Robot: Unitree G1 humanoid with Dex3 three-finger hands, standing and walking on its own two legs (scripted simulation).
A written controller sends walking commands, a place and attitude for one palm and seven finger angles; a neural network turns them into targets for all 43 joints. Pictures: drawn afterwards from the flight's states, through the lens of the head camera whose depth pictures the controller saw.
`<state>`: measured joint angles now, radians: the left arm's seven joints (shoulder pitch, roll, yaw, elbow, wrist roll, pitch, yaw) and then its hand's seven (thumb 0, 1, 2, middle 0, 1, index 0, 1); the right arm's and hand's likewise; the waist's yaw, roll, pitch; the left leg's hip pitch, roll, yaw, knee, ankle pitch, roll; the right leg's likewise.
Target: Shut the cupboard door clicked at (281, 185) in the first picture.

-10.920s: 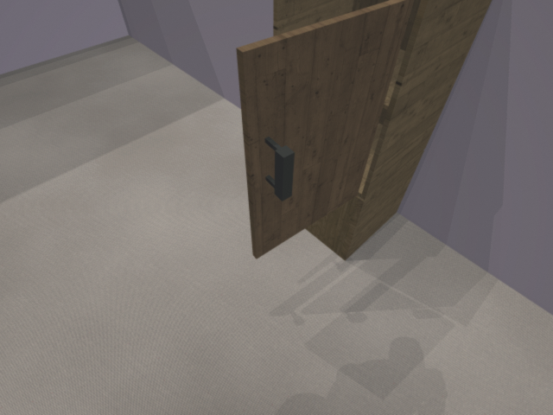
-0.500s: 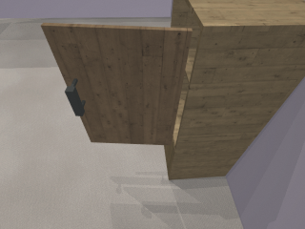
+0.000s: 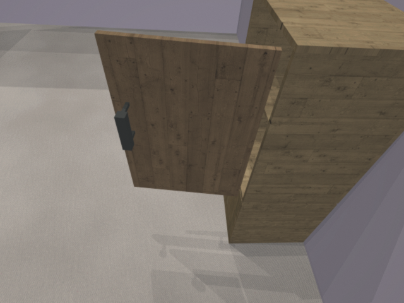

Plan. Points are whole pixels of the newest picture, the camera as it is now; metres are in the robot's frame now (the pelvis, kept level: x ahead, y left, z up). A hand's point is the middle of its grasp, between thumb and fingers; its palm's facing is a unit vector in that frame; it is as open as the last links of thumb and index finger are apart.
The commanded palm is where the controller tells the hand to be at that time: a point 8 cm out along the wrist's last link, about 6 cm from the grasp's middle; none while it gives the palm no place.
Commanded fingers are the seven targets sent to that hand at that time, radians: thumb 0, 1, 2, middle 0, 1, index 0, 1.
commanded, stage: shuffle to correct the standing spot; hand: left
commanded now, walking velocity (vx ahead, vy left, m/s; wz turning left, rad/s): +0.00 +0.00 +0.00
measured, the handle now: (127, 126) +0.55 +0.25 +0.00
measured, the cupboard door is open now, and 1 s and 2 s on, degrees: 84 84 84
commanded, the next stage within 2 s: come to a stop and stand still in 0.42 s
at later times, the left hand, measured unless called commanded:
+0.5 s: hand out of the picture +0.05 +0.19 -0.19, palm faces +0.01 -0.99 -0.15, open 7.4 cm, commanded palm none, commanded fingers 0.00 0.90 0.90 -0.20 -0.30 -0.20 -0.30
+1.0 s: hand (117, 301) +0.16 +0.20 -0.18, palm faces +0.06 -0.98 -0.19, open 7.4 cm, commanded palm none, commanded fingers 0.00 0.90 0.90 -0.20 -0.30 -0.20 -0.30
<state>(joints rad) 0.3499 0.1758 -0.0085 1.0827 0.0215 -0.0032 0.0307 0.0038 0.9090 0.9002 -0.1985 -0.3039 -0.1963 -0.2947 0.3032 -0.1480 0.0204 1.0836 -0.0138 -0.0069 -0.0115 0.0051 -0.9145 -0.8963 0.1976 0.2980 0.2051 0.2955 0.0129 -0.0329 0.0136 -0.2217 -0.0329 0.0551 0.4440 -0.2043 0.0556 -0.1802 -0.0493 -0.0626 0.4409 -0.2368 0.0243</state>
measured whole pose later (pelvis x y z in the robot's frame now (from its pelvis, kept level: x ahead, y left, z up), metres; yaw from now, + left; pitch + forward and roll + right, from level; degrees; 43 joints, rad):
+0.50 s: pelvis +0.06 +0.03 +0.00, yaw -1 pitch -1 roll -1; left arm 0.32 0.16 0.02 1.08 0.03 0.01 0.02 0.01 0.91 0.90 -0.20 -0.30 -0.20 -0.29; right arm 0.36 -0.13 0.03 1.07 -0.03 -0.05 -0.03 0.00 -0.91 -0.90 0.20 0.30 0.20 0.30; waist 0.00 -0.03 0.05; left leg -0.14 -0.06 0.08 0.48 -0.33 0.11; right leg -0.35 -0.05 -0.09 0.92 -0.51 -0.02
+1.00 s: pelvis +0.09 +0.03 +0.00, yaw +1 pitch -1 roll +0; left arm 0.18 0.16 0.03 0.97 0.01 0.04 0.05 0.00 0.91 0.90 -0.20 -0.30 -0.20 -0.29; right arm 0.27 -0.12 -0.01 1.06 -0.02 0.00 -0.05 0.01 -0.93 -0.90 0.20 0.30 0.21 0.30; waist 0.00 -0.03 0.09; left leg -0.07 -0.08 0.07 0.42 -0.34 0.10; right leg -0.28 -0.01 -0.03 0.65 -0.33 -0.02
